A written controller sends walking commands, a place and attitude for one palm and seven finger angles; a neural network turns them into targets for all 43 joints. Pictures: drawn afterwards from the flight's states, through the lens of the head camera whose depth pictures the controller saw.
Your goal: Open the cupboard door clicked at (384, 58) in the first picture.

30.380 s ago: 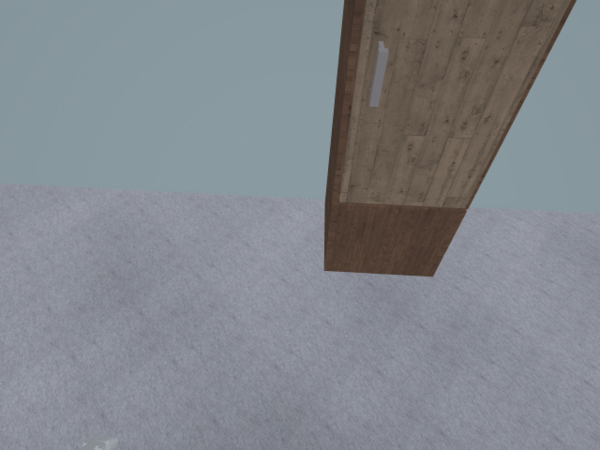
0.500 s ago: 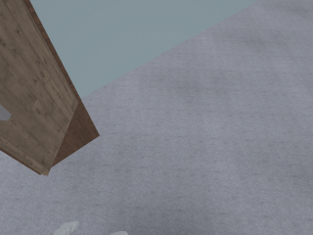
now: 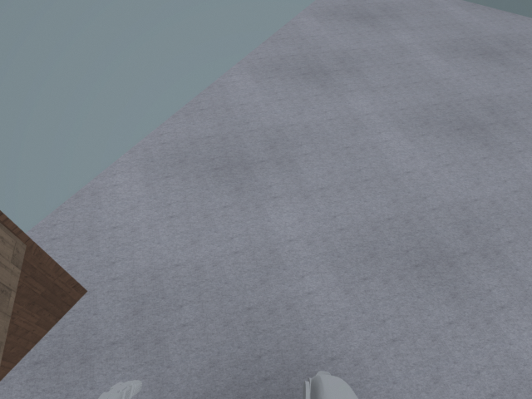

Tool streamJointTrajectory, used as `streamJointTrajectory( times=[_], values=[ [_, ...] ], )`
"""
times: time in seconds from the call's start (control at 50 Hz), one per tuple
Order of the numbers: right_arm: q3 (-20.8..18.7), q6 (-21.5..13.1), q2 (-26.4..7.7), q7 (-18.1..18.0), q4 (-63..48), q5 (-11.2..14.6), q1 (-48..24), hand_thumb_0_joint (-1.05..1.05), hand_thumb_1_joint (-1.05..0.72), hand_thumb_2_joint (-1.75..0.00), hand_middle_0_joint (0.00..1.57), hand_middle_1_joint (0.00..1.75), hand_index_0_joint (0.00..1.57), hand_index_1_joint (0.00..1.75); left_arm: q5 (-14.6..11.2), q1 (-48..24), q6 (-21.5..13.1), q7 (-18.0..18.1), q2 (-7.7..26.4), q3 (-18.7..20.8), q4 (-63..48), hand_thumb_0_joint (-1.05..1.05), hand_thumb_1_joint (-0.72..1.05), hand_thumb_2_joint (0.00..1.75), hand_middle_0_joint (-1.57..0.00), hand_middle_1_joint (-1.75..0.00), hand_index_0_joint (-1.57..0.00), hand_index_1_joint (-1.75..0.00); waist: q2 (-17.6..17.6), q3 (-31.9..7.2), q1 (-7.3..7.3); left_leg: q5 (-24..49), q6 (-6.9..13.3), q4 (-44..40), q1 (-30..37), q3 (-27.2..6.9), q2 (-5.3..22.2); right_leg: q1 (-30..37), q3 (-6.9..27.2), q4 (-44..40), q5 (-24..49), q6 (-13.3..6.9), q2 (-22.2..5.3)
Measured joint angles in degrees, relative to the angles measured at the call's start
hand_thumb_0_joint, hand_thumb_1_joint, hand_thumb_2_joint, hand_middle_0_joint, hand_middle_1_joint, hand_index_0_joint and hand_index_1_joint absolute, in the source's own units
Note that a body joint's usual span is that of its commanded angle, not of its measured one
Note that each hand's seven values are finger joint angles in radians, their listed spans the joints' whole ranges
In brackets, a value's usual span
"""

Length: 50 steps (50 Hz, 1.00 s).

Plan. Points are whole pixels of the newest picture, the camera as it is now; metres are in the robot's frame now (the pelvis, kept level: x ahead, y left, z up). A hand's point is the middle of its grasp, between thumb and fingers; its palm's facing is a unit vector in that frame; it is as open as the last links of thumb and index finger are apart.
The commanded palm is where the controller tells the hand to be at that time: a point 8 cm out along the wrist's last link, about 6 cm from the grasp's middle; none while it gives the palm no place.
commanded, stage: walk to a spot facing it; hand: left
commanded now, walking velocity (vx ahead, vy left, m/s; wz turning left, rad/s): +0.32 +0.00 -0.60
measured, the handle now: out of the picture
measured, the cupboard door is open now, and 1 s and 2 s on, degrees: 44 44 44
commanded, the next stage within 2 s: turn to face it in 1.20 s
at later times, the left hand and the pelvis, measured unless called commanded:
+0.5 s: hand (210, 327) +0.26 +0.12 -0.18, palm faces -0.19 -0.96 -0.18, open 7.3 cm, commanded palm none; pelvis +0.19 -0.06 +0.00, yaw -14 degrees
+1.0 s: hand (291, 188) +0.61 -0.04 -0.17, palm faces -0.45 -0.86 -0.22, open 7.3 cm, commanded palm none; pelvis +0.42 -0.16 -0.02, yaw -25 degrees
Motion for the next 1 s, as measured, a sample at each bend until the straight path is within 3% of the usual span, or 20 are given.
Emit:
streamJointTrajectory(
  times=[0.1, 0.16, 0.22, 0.26, 0.38, 0.52, 0.56, 0.6, 0.64, 0.7, 0.8, 0.92, 0.96, 1.0],
  values=[
    [-0.4, 0.4, -0.4, 0.5, 2.1, -0.3, 3.2, 0.00, -0.90, -0.90, 0.20, 0.30, 0.20, 0.30, -0.1, -2.8, -0.2, -0.3, -0.2, -0.5, -0.1, 0.01, 0.91, 0.90, -0.19, -0.29, -0.20, -0.30, 1.1, 0.9, -1.99, -3.5, -2.4, 0.3, 4.0, 4.4, 2.2, 3.1, -2.8, -14.2, -0.1, -1.0, -0.5],
    [-0.5, 1.0, -0.7, 1.0, 3.2, 0.2, 5.3, 0.00, -0.90, -0.90, 0.20, 0.30, 0.20, 0.30, 0.0, -4.2, -1.9, -0.3, 0.1, -0.9, -0.9, 0.01, 0.91, 0.90, -0.20, -0.29, -0.20, -0.30, 1.5, 1.4, -2.64, -8.8, -3.5, 9.5, 2.8, 5.5, 4.7, 8.6, -4.2, -22.8, 1.2, -3.8, 1.0],
    [-0.7, 3.0, -1.4, 1.2, 5.1, 1.3, 2.3, 0.01, -0.90, -0.90, 0.20, 0.30, 0.20, 0.30, -0.9, -4.5, -4.3, 1.3, -0.5, -0.9, -1.2, 0.00, 0.91, 0.90, -0.20, -0.29, -0.20, -0.30, 1.9, 3.5, -2.29, -13.5, -2.1, 36.5, -8.1, -2.6, 3.6, 9.0, -3.5, -19.2, 2.1, -4.7, 2.2],
    [-1.1, 3.5, -1.7, 1.2, 5.1, 1.2, -0.8, 0.01, -0.90, -0.90, 0.20, 0.30, 0.20, 0.30, -1.0, -3.2, -4.2, 2.3, -1.2, -1.2, -0.8, 0.00, 0.91, 0.90, -0.20, -0.29, -0.20, -0.30, 2.1, 3.8, -2.24, -10.3, -1.9, 43.9, -14.4, -5.3, 2.5, 11.8, -2.8, -21.9, 1.6, -4.7, 3.3],
    [-1.7, 2.3, -0.9, 1.7, 0.9, 0.7, -8.6, 0.01, -0.91, -0.90, 0.20, 0.30, 0.20, 0.30, -0.5, 2.4, -4.3, 3.0, -2.6, -1.4, 3.1, 0.00, 0.92, 0.90, -0.20, -0.30, -0.21, -0.30, 1.0, 1.9, -1.53, -1.3, -2.2, 32.8, -23.3, -6.7, 1.3, 19.6, 0.4, -32.8, 3.9, -4.7, 5.3],
    [-1.4, 0.8, 0.0, 2.3, -1.1, 0.9, -13.8, 0.00, -0.91, -0.90, 0.20, 0.30, 0.20, 0.30, -0.7, 7.8, -4.8, 2.7, -2.4, -1.2, 6.5, 0.00, 0.92, 0.90, -0.20, -0.30, -0.21, -0.30, 0.2, 0.6, 1.73, 2.7, -1.2, 14.0, -19.2, -6.0, -1.8, 27.2, 3.0, -34.7, -1.1, -3.4, 6.1],
    [-1.0, -0.5, -0.2, 2.1, -1.7, 0.6, -14.2, 0.00, -0.91, -0.90, 0.20, 0.30, 0.20, 0.30, -1.0, 9.8, -4.7, 2.8, -2.4, -1.0, 7.1, 0.00, 0.92, 0.90, -0.20, -0.30, -0.21, -0.30, 0.5, -0.1, 2.41, 5.2, 0.7, 7.8, -15.5, -5.7, -2.4, 26.7, 3.8, -29.3, -5.1, -3.0, 6.4],
    [-0.7, -1.6, 0.3, 1.6, -2.0, 0.0, -14.5, 0.00, -0.90, -0.90, 0.20, 0.30, 0.20, 0.30, -1.0, 10.1, -4.0, 2.8, -1.9, -0.8, 8.1, 0.00, 0.91, 0.90, -0.20, -0.30, -0.21, -0.30, -0.5, 0.1, 2.37, 5.6, 3.2, 11.2, -15.2, -4.3, -2.6, 21.0, 3.7, -12.3, -9.7, -3.4, 5.8],
    [-0.4, -1.9, 1.0, 1.2, -2.1, -0.1, -13.3, 0.00, -0.90, -0.90, 0.20, 0.30, 0.20, 0.30, -0.6, 9.4, -3.5, 2.6, -1.4, -0.6, 8.8, 0.00, 0.91, 0.90, -0.20, -0.30, -0.20, -0.30, -1.4, -0.1, 2.20, 2.6, 3.5, 11.4, -13.3, -2.9, -2.9, 14.2, 3.1, 3.3, -7.8, -3.5, 4.7],
    [-0.2, -2.4, 2.0, 0.6, -0.6, 0.0, -9.9, 0.00, -0.90, -0.90, 0.20, 0.30, 0.20, 0.30, -0.1, 7.3, -3.1, 2.1, -1.1, -0.3, 8.2, 0.01, 0.91, 0.90, -0.20, -0.29, -0.20, -0.30, -1.7, -0.4, 2.16, 2.5, 2.7, 6.3, -8.7, -1.6, -3.5, 6.2, 2.1, 11.6, -1.3, -2.7, 2.0],
    [-1.0, -2.0, 1.3, 0.2, 3.5, 0.4, -3.7, 0.00, -0.93, -0.90, 0.20, 0.30, 0.20, 0.30, 0.0, 4.0, -2.7, 1.5, -2.0, -0.7, 5.7, 0.01, 0.91, 0.90, -0.19, -0.29, -0.20, -0.30, -0.4, -1.0, 1.45, 2.5, 2.3, -1.9, -1.0, 0.5, -3.2, 0.7, 0.6, -0.3, 3.8, -1.6, -1.2],
    [-1.1, -0.5, 0.0, 0.8, 7.3, -0.2, 2.9, 0.00, -0.92, -0.90, 0.20, 0.30, 0.20, 0.30, 0.0, -1.1, -2.5, 1.1, -2.3, -1.1, 4.4, 0.00, 0.91, 0.90, -0.19, -0.29, -0.20, -0.30, 0.8, -0.1, -1.58, -2.4, -0.4, -3.0, 5.6, 3.1, -1.9, 3.2, -2.5, -17.9, 5.5, -2.4, -1.3],
    [-0.9, 0.0, -0.1, 0.9, 8.5, 0.0, 5.2, 0.00, -0.92, -0.90, 0.20, 0.30, 0.20, 0.30, 0.0, -2.5, -3.3, 1.1, -2.0, -1.3, 4.0, 0.00, 0.91, 0.90, -0.19, -0.29, -0.20, -0.30, 1.3, 0.3, -2.14, -5.9, -1.8, 0.2, 6.8, 3.6, -0.6, 6.6, -3.9, -22.8, 5.6, -3.6, 0.1],
    [-0.7, 0.7, 0.1, 1.1, 10.1, 0.7, 6.4, 0.00, -0.91, -0.90, 0.20, 0.30, 0.20, 0.30, 0.0, -3.5, -5.1, 1.5, -1.8, -1.1, 3.5, 0.00, 0.91, 0.90, -0.19, -0.29, -0.20, -0.30, 1.3, 0.9, -2.02, -10.4, -1.6, 13.3, 3.2, 2.2, 1.0, 8.4, -4.2, -22.4, 5.1, -5.4, 1.0]
  ],
)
